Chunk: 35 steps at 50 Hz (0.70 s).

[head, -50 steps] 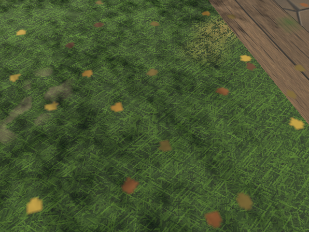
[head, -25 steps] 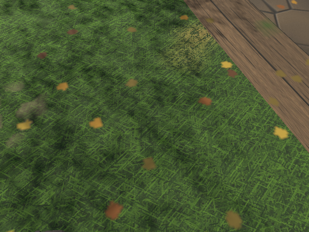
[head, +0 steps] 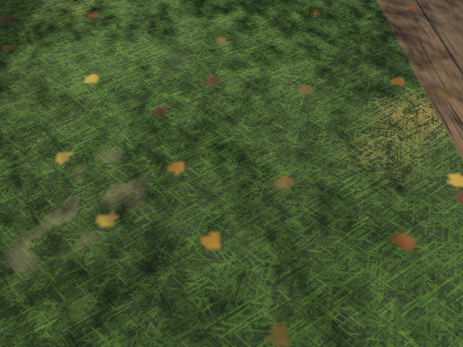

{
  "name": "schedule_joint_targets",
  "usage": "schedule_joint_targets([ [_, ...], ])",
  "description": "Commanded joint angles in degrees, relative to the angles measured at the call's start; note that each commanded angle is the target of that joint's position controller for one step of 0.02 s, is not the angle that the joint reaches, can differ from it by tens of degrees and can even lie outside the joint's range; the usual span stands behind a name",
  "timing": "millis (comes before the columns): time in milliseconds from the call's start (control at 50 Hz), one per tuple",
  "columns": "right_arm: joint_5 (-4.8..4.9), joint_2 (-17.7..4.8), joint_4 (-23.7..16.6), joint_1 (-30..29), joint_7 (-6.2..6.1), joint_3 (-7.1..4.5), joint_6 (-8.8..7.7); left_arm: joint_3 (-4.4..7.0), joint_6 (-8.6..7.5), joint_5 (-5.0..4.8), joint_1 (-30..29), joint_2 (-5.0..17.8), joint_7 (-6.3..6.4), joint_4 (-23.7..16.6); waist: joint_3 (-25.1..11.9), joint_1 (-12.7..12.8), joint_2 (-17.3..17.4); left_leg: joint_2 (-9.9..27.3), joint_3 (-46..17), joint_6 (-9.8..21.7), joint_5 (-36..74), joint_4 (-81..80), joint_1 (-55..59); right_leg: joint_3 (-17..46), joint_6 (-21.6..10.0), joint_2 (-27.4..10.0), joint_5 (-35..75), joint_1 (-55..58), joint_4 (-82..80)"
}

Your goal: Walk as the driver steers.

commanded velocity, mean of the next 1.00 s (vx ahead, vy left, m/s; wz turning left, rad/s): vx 0.50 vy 0.00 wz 0.39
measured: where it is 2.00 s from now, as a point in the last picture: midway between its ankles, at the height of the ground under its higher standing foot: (196, 253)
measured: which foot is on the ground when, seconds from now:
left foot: up 0.00-0.20, down 0.22-0.72, up 0.74-1.00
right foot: down 0.00-0.20, up 0.22-0.68, down 0.70-1.00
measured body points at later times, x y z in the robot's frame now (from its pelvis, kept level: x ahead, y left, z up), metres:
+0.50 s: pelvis +0.29 +0.07 +0.00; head +0.32 +0.09 +0.45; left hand +0.41 +0.37 -0.08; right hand +0.44 -0.19 -0.10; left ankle +0.25 +0.13 -0.74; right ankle +0.47 -0.09 -0.68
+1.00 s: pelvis +0.57 +0.10 +0.00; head +0.60 +0.10 +0.45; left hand +0.47 +0.36 -0.12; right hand +0.85 -0.05 -0.09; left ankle +0.62 +0.31 -0.69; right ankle +0.58 +0.00 -0.74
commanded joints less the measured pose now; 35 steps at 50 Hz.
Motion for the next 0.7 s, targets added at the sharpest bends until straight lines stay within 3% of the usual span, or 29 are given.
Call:
schedule_joint_targets([
  [20,-0.26,-0.97,-5.01,-4.89,1.17,0.37,-0.80,1.90,-0.53,-0.40,-3.05,8.98,0.75,-3.42,4.27,0.17,-3.71,0.49,3.01,0.46,5.59,-7.51,0.84,3.37,-6.49,-16.76,16.03,-3.63,-6.77],
  [80,-0.06,-0.56,-8.20,-9.84,2.32,0.74,-0.89,2.22,0.92,-1.05,0.12,9.87,0.91,-1.71,5.52,1.94,-3.46,0.03,5.32,1.87,2.42,-12.28,-2.39,1.53,-6.13,-18.71,19.72,3.77,-4.04],
  [120,0.05,-0.99,-10.09,-11.06,3.11,0.58,-0.90,2.44,2.01,-1.47,0.38,10.71,1.05,-1.27,4.94,1.39,-4.32,-1.32,7.65,3.27,-2.43,-14.08,-1.62,0.22,-5.38,-19.63,28.06,7.26,-0.40],
  [160,0.09,-2.88,-10.86,-8.36,3.41,-0.41,-0.56,2.85,2.93,-1.66,-0.77,12.58,1.55,-1.72,1.00,-1.31,-7.03,-5.21,11.27,5.45,-8.42,-14.00,5.45,-1.39,-4.10,-19.61,48.46,8.91,7.27],
  [180,0.17,-4.64,-10.21,-3.59,3.31,-1.42,-0.32,3.01,3.46,-1.70,-1.37,13.34,1.85,-2.02,-2.27,-4.24,-8.18,-7.57,12.55,6.88,-11.16,-13.68,11.81,-1.98,-3.50,-19.24,56.61,8.59,14.63],
  [200,0.27,-7.40,-8.49,4.62,2.79,-3.04,-0.18,2.94,3.82,-1.96,-2.43,13.63,2.13,-2.36,-6.69,-9.01,-7.82,-9.83,12.59,8.92,-9.66,-16.63,23.64,-2.99,-2.11,-17.79,56.97,4.42,25.70],
  [220,0.23,-11.51,-6.26,14.32,1.62,-5.03,0.42,2.30,3.45,-1.53,-2.59,12.48,2.42,-3.25,-11.78,-13.70,-4.12,-6.82,5.08,11.76,-8.07,-19.17,41.50,-2.95,0.32,-15.50,43.16,-8.36,41.81],
  [240,0.47,-17.65,-6.26,13.79,0.91,-5.98,0.32,-0.51,1.87,0.51,2.99,3.22,1.32,-6.32,-15.97,-6.58,11.66,8.66,-26.64,22.04,-15.25,-22.03,61.77,0.52,4.22,-3.72,-14.93,-35.92,62.95],
  [260,-0.20,-13.80,-8.16,15.35,1.06,-4.70,-0.61,-0.44,-0.72,-1.20,-1.59,6.57,0.42,-7.18,-24.67,-9.91,6.11,13.70,-43.94,25.87,-20.71,-30.96,66.39,15.12,3.69,-0.82,-22.20,-42.96,70.77],
  [280,-0.76,-10.40,-7.64,13.65,1.20,-3.75,-1.27,0.37,-1.98,-3.34,-7.83,9.56,-0.14,-9.24,-16.91,-11.07,2.96,11.94,-35.23,22.26,-17.19,-32.80,61.76,16.90,2.33,-4.07,-16.75,-47.54,69.51],
  [300,-0.42,-8.86,-7.89,10.14,1.20,-3.29,-1.65,-0.01,-2.63,-3.02,-8.92,8.99,0.01,-9.77,-10.84,-8.35,-1.39,9.38,-27.63,20.08,-11.87,-32.83,52.94,16.39,1.55,-6.59,-11.64,-46.25,64.09],
  [320,-0.39,-7.23,-8.62,6.06,1.14,-2.80,-1.72,0.20,-2.68,-1.55,-8.91,8.97,0.43,-9.17,-7.12,-5.66,-3.74,7.09,-22.28,18.53,-5.57,-33.36,44.70,15.97,1.95,-8.41,-9.10,-42.87,58.77],
  [340,-1.03,-5.72,-9.67,3.66,0.91,-2.21,-1.81,0.66,-2.07,-0.77,-7.73,9.64,0.50,-8.84,-5.89,-3.62,-2.77,5.46,-18.93,18.06,-0.37,-34.62,39.21,16.31,2.42,-9.63,-7.26,-38.71,56.08],
  [380,-0.97,-6.16,-10.06,2.57,0.55,-2.29,-1.93,0.70,-0.65,-0.06,-6.28,8.85,0.40,-8.82,-4.62,-1.91,-2.10,4.10,-16.23,18.36,4.63,-36.62,33.36,15.38,4.26,-9.89,-5.71,-35.62,51.90],
  [440,-0.63,-8.31,-9.01,4.52,-0.61,-2.84,-1.88,-0.19,0.44,0.38,-10.50,6.45,0.63,-10.26,-2.03,-2.69,-1.57,1.48,-10.79,17.26,7.31,-37.53,27.14,13.46,6.97,-8.85,1.22,-35.19,41.58],
  [520,-0.18,-9.03,-7.69,7.84,-1.44,-3.03,-1.00,-1.07,0.01,-0.23,-19.40,4.84,-0.03,-12.14,-1.39,-6.58,1.19,-2.18,-8.27,12.95,-1.25,-35.84,24.21,12.45,7.39,-4.79,16.66,-29.12,23.91],
  [560,0.00,-9.05,-6.73,9.81,-1.47,-3.01,-0.80,-0.84,-0.39,-0.93,-21.50,5.72,-0.51,-12.78,-1.54,-7.51,2.08,-0.74,-10.57,12.35,-4.58,-34.56,26.33,13.18,6.94,-4.06,18.37,-27.89,20.37],
  [600,0.09,-7.81,-5.82,11.21,-1.57,-2.64,-0.67,-0.39,-0.91,-0.99,-21.82,7.02,-1.05,-12.83,-1.76,-7.68,2.72,1.36,-13.26,11.78,-6.22,-31.61,31.08,14.28,5.56,-4.45,17.00,-28.15,17.63],
  [660,-0.35,-7.61,-5.18,10.67,-1.57,-2.60,-0.27,0.55,-1.59,-0.89,-18.04,8.48,-1.26,-12.09,-1.70,-5.08,4.99,3.24,-15.74,10.40,-0.58,-26.86,35.16,13.01,2.27,-4.17,10.30,-24.14,15.17],
  [680,-0.51,-6.46,-5.40,10.23,-1.44,-2.18,-0.21,1.36,-1.82,-0.53,-13.27,9.69,-0.96,-10.79,-4.15,-2.59,4.67,0.82,-14.36,9.14,5.85,-21.56,35.03,11.95,0.51,-3.65,9.96,-17.14,13.37],
  [700,-1.10,-4.06,-6.27,9.90,-1.25,-1.13,-0.30,2.12,-2.05,0.23,-5.57,12.00,-0.64,-9.90,-11.32,1.01,1.76,-2.04,-11.29,7.19,3.71,-8.97,30.60,17.72,-3.00,-9.97,10.38,-4.28,15.24],
])
Keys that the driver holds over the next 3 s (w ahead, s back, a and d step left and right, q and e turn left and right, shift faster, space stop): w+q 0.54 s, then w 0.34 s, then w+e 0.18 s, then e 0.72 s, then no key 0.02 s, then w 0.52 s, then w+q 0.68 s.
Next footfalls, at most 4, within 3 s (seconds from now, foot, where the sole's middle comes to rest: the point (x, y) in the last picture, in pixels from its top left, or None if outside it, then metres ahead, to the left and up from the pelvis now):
0.22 left None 0.29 0.14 -0.78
0.70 right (251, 308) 0.62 0.01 -0.78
1.16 left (152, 259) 0.77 0.34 -0.78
1.60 right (232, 246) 0.83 0.08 -0.78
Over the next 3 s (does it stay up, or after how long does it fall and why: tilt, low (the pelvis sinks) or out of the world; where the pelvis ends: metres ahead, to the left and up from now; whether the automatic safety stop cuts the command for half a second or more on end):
stays up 1.23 0.16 -0.03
